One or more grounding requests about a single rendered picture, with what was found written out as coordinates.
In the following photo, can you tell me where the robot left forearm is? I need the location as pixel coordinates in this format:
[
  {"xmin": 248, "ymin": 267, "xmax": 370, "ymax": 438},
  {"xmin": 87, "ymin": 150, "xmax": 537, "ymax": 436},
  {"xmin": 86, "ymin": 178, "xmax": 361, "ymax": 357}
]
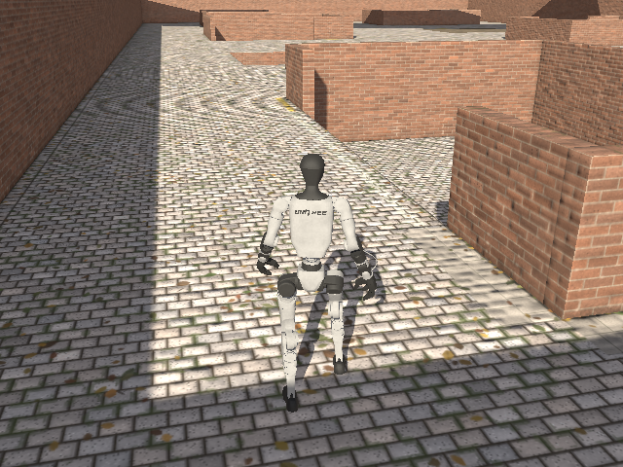
[{"xmin": 258, "ymin": 232, "xmax": 274, "ymax": 263}]

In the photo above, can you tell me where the robot right hand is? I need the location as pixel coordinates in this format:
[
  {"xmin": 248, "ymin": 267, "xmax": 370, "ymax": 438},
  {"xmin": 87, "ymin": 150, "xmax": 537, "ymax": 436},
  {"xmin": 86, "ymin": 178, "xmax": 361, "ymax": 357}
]
[{"xmin": 354, "ymin": 274, "xmax": 377, "ymax": 301}]

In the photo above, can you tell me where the robot left hand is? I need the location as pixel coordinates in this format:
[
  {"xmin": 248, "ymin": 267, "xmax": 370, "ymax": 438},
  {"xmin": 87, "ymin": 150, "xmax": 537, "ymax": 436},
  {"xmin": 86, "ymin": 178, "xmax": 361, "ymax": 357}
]
[{"xmin": 256, "ymin": 258, "xmax": 279, "ymax": 275}]

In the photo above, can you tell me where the robot right forearm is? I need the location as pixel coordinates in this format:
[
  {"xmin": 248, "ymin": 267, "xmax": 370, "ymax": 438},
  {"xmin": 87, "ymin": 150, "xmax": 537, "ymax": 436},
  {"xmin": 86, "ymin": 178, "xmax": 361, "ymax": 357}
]
[{"xmin": 350, "ymin": 236, "xmax": 373, "ymax": 280}]

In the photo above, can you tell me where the left robot thigh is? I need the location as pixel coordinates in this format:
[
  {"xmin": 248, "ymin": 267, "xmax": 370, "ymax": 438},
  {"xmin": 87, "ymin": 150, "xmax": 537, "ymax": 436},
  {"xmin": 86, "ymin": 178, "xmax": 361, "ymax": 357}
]
[{"xmin": 277, "ymin": 272, "xmax": 299, "ymax": 349}]

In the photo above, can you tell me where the left robot upper arm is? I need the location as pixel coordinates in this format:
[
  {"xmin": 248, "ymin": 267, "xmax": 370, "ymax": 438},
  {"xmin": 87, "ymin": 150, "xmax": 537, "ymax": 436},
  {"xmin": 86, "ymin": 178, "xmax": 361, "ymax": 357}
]
[{"xmin": 263, "ymin": 196, "xmax": 292, "ymax": 247}]

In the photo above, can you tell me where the right robot upper arm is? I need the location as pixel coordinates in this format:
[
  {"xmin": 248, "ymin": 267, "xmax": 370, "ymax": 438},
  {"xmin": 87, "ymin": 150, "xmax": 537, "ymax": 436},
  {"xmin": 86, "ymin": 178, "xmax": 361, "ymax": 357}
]
[{"xmin": 332, "ymin": 197, "xmax": 359, "ymax": 252}]

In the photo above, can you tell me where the humanoid robot torso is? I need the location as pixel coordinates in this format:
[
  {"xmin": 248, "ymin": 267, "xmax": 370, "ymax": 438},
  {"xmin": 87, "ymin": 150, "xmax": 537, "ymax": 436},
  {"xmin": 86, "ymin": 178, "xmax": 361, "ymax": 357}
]
[{"xmin": 289, "ymin": 191, "xmax": 335, "ymax": 292}]

